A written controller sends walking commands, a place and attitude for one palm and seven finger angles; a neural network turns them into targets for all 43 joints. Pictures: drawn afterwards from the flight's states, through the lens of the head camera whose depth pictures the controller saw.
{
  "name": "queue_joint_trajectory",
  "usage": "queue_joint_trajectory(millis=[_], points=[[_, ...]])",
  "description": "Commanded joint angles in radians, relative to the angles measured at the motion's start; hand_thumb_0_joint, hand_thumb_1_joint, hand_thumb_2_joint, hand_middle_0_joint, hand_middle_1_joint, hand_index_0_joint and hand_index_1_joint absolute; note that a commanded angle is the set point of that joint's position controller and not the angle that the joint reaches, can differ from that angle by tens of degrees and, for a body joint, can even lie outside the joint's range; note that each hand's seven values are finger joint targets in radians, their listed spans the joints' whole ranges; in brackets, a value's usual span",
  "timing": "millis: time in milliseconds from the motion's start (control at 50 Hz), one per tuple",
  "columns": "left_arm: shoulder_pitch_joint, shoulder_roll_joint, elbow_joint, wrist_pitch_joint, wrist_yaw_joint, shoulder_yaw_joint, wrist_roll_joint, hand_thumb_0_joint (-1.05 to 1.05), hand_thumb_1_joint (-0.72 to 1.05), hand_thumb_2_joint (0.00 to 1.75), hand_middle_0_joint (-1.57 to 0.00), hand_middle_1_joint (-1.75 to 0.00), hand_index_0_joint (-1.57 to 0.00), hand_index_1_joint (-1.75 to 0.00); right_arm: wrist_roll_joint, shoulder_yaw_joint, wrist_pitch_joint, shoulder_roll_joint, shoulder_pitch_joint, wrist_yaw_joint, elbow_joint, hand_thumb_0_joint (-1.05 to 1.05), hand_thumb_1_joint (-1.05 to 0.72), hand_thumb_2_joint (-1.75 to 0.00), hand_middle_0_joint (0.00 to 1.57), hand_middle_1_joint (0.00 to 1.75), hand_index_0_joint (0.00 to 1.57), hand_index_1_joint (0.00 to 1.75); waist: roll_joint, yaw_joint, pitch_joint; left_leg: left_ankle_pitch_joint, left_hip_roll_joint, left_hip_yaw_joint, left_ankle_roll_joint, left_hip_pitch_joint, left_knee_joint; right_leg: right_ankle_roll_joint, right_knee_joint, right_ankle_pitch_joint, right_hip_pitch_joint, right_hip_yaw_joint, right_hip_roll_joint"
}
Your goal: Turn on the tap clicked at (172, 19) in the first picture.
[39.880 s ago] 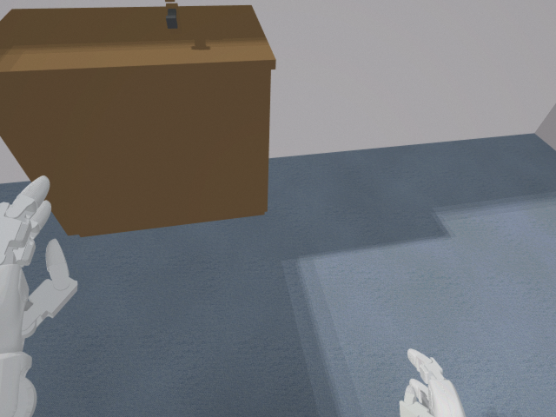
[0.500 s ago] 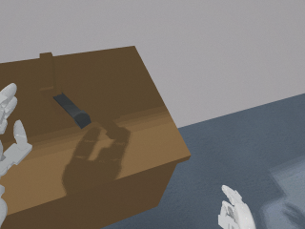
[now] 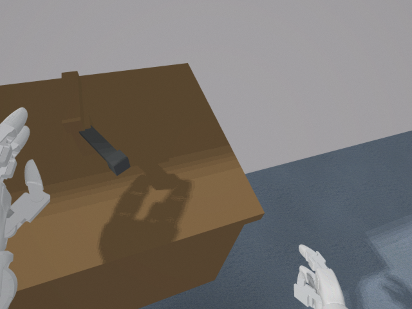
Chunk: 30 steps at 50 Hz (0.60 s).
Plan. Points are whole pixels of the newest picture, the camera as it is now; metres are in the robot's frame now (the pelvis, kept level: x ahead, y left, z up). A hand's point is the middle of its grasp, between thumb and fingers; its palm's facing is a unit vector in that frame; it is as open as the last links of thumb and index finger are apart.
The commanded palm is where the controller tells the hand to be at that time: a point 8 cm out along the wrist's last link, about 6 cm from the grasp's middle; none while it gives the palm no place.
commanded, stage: look again from close up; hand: left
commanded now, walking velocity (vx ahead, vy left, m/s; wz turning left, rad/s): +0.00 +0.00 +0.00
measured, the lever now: (118, 162) +0.32 +0.20 +0.11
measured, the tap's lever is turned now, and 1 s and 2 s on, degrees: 27 27 27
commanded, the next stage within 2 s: shuffle to correct the standing spot in 0.32 s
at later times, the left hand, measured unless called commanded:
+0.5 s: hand (43, 202) +0.21 +0.25 +0.16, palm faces +0.38 -0.85 -0.38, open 7.4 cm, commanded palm +0.15 +0.28 +0.18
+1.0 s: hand (86, 234) +0.18 +0.18 +0.16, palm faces +0.30 -0.84 -0.45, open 7.4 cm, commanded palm +0.12 +0.22 +0.18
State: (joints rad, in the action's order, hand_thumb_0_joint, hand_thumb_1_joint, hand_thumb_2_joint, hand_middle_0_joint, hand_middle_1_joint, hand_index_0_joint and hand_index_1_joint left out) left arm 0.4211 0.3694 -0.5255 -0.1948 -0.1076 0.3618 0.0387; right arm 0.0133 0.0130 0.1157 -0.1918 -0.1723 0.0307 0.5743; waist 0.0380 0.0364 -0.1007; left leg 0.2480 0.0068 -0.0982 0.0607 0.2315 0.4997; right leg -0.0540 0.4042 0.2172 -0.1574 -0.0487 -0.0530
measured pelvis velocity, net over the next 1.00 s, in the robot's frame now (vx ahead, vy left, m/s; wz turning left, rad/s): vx -0.04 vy -0.06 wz -0.01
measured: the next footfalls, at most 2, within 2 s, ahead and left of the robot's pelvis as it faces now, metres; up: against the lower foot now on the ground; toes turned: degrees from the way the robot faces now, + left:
left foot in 1.10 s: -0.03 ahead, +0.06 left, +0.00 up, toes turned +2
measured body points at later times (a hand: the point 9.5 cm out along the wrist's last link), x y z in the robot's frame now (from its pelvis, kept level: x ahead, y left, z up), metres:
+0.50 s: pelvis -0.01 +0.00 +0.00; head +0.03 +0.03 +0.45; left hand +0.18 +0.29 +0.18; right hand +0.17 -0.23 -0.07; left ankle +0.02 +0.07 -0.74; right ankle +0.00 -0.16 -0.74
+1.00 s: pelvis -0.04 -0.06 -0.01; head +0.03 -0.04 +0.43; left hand +0.15 +0.22 +0.19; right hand +0.15 -0.28 -0.09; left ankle -0.02 +0.07 -0.73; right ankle +0.00 -0.16 -0.74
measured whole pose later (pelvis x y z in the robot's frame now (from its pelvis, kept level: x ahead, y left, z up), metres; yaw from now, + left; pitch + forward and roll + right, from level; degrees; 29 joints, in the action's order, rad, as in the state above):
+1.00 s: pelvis -0.04 -0.06 -0.01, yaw +0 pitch +0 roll -2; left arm 0.50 0.41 -0.65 -0.23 -0.08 0.42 0.08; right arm 0.02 -0.02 0.11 -0.20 -0.15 0.03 0.56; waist 0.01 0.03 -0.16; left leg 0.36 0.05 -0.01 -0.01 0.40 0.75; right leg 0.04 0.55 0.22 -0.33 -0.08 0.03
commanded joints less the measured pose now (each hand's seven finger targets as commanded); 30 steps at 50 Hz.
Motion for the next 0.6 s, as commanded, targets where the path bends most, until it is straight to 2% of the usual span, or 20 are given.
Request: queue_joint_trajectory(millis=[0,20,80,100,120,140,180,200,220,260,300,320,380,400,420,500,520,580], points=[[-0.065,0.154,-0.184,-0.061,-0.022,0.104,-0.004,0.00,0.90,0.90,-0.20,-0.30,-0.20,-0.30,0.004,-0.062,0.055,-0.136,0.070,0.009,-0.148,0.00,-0.90,-0.90,0.20,0.30,0.20,0.30,-0.090,-0.011,0.191,-0.167,0.094,0.117,-0.038,-0.050,-0.131,0.062,-0.015,-0.172,0.058,0.033,-0.007],[-0.062,0.137,-0.158,-0.059,-0.019,0.090,-0.002,0.00,0.90,0.90,-0.20,-0.30,-0.20,-0.30,0.000,-0.059,0.049,-0.136,0.062,0.010,-0.147,0.00,-0.90,-0.90,0.20,0.30,0.20,0.30,-0.074,-0.011,0.182,-0.143,0.095,0.119,-0.034,-0.033,-0.134,0.061,-0.025,-0.161,0.061,0.029,-0.010],[-0.092,0.143,-0.173,-0.063,-0.017,0.089,-0.004,0.00,0.90,0.90,-0.20,-0.30,-0.20,-0.30,0.004,-0.061,0.049,-0.137,0.063,0.010,-0.151,0.00,-0.90,-0.90,0.20,0.30,0.20,0.30,-0.102,-0.015,0.158,-0.065,0.097,0.130,-0.034,-0.006,-0.158,0.064,-0.025,-0.115,0.059,0.034,-0.009],[-0.085,0.161,-0.174,-0.063,-0.021,0.109,-0.007,0.00,0.90,0.90,-0.20,-0.30,-0.20,-0.30,0.005,-0.060,0.051,-0.134,0.077,0.011,-0.149,0.00,-0.90,-0.90,0.20,0.30,0.20,0.30,-0.104,-0.013,0.159,-0.042,0.098,0.127,-0.031,-0.006,-0.161,0.062,-0.029,-0.103,0.055,0.034,-0.008],[-0.088,0.133,-0.168,-0.064,-0.017,0.083,-0.005,0.00,0.90,0.90,-0.20,-0.30,-0.20,-0.30,0.002,-0.057,0.048,-0.133,0.066,0.011,-0.149,0.00,-0.90,-0.90,0.20,0.30,0.20,0.30,-0.098,-0.014,0.155,-0.020,0.099,0.134,-0.028,0.008,-0.168,0.063,-0.032,-0.092,0.060,0.029,-0.008],[-0.094,0.149,-0.182,-0.066,-0.018,0.093,-0.006,0.00,0.90,0.90,-0.20,-0.30,-0.20,-0.30,0.004,-0.060,0.049,-0.134,0.067,0.011,-0.154,0.00,-0.90,-0.90,0.20,0.30,0.20,0.30,-0.109,-0.013,0.155,-0.011,0.097,0.133,-0.027,0.015,-0.167,0.064,-0.032,-0.093,0.070,0.034,-0.009],[-0.100,0.143,-0.195,-0.070,-0.017,0.085,-0.007,0.00,0.90,0.90,-0.20,-0.30,-0.20,-0.30,0.004,-0.060,0.054,-0.134,0.065,0.010,-0.154,0.00,-0.90,-0.90,0.20,0.30,0.20,0.30,-0.105,-0.014,0.150,0.009,0.096,0.135,-0.027,0.022,-0.168,0.066,-0.031,-0.084,0.068,0.036,-0.011],[-0.088,0.165,-0.198,-0.070,-0.023,0.109,-0.009,0.00,0.90,0.90,-0.20,-0.30,-0.20,-0.30,0.005,-0.058,0.056,-0.133,0.079,0.011,-0.150,0.00,-0.90,-0.90,0.20,0.30,0.20,0.30,-0.118,-0.012,0.158,0.012,0.096,0.133,-0.025,0.016,-0.167,0.065,-0.035,-0.081,0.067,0.036,-0.010],[-0.077,0.138,-0.187,-0.071,-0.019,0.087,-0.006,0.00,0.90,0.90,-0.20,-0.30,-0.20,-0.30,0.002,-0.057,0.053,-0.131,0.066,0.011,-0.150,0.00,-0.90,-0.90,0.20,0.30,0.20,0.30,-0.101,-0.013,0.160,0.014,0.095,0.133,-0.022,0.017,-0.163,0.065,-0.040,-0.083,0.070,0.033,-0.011],[-0.087,0.151,-0.205,-0.073,-0.020,0.097,-0.006,0.00,0.90,0.90,-0.20,-0.30,-0.20,-0.30,0.004,-0.061,0.056,-0.134,0.066,0.009,-0.153,0.00,-0.90,-0.90,0.20,0.30,0.20,0.30,-0.114,-0.014,0.157,0.022,0.094,0.140,-0.025,0.026,-0.166,0.069,-0.036,-0.079,0.074,0.042,-0.014],[-0.070,0.164,-0.203,-0.075,-0.024,0.114,-0.009,0.00,0.90,0.90,-0.20,-0.30,-0.20,-0.30,0.005,-0.061,0.059,-0.134,0.071,0.010,-0.147,0.00,-0.90,-0.90,0.20,0.30,0.20,0.30,-0.118,-0.013,0.164,0.009,0.094,0.142,-0.026,0.015,-0.163,0.069,-0.034,-0.082,0.070,0.040,-0.011],[-0.066,0.142,-0.194,-0.077,-0.022,0.096,-0.007,0.00,0.90,0.90,-0.20,-0.30,-0.20,-0.30,0.002,-0.060,0.056,-0.134,0.061,0.010,-0.147,0.00,-0.90,-0.90,0.20,0.30,0.20,0.30,-0.119,-0.014,0.164,0.003,0.096,0.142,-0.025,0.018,-0.165,0.069,-0.031,-0.084,0.071,0.032,-0.010],[-0.066,0.157,-0.208,-0.081,-0.022,0.108,-0.007,0.00,0.90,0.90,-0.20,-0.30,-0.20,-0.30,0.005,-0.065,0.059,-0.134,0.058,0.010,-0.147,0.00,-0.90,-0.90,0.20,0.30,0.20,0.30,-0.124,-0.014,0.173,-0.030,0.102,0.143,-0.026,0.008,-0.158,0.068,-0.019,-0.108,0.076,0.034,-0.014],[-0.053,0.165,-0.196,-0.077,-0.026,0.121,-0.007,0.00,0.90,0.90,-0.20,-0.30,-0.20,-0.30,0.006,-0.063,0.059,-0.132,0.065,0.010,-0.143,0.00,-0.90,-0.90,0.20,0.30,0.20,0.30,-0.108,-0.013,0.175,-0.034,0.100,0.144,-0.028,0.004,-0.158,0.067,-0.023,-0.107,0.074,0.032,-0.013],[-0.059,0.139,-0.190,-0.078,-0.022,0.097,-0.004,0.00,0.90,0.90,-0.20,-0.30,-0.20,-0.30,0.004,-0.063,0.056,-0.133,0.054,0.010,-0.143,0.00,-0.90,-0.90,0.20,0.30,0.20,0.30,-0.096,-0.016,0.169,-0.046,0.103,0.148,-0.030,0.000,-0.161,0.067,-0.025,-0.108,0.067,0.029,-0.008],[-0.078,0.162,-0.205,-0.072,-0.023,0.116,-0.001,0.00,0.90,0.90,-0.20,-0.30,-0.20,-0.30,0.010,-0.066,0.057,-0.129,0.068,0.008,-0.150,0.00,-0.90,-0.90,0.20,0.30,0.20,0.30,-0.125,-0.017,0.156,-0.133,0.137,0.164,-0.044,-0.022,-0.173,0.057,0.003,-0.113,0.048,0.018,0.004],[-0.073,0.141,-0.199,-0.072,-0.019,0.098,0.001,0.00,0.90,0.90,-0.20,-0.30,-0.20,-0.30,0.008,-0.068,0.053,-0.130,0.055,0.007,-0.150,0.00,-0.90,-0.90,0.20,0.30,0.20,0.30,-0.122,-0.017,0.156,-0.166,0.147,0.164,-0.041,-0.029,-0.168,0.056,0.008,-0.120,0.042,0.014,0.006],[-0.074,0.157,-0.223,-0.076,-0.016,0.110,0.004,0.00,0.90,0.90,-0.20,-0.30,-0.20,-0.30,0.009,-0.075,0.056,-0.127,0.052,0.000,-0.160,0.00,-0.90,-0.90,0.20,0.30,0.20,0.30,-0.139,-0.012,0.165,-0.260,0.180,0.168,-0.042,-0.035,-0.141,0.056,0.026,-0.125,0.039,0.016,-0.001]])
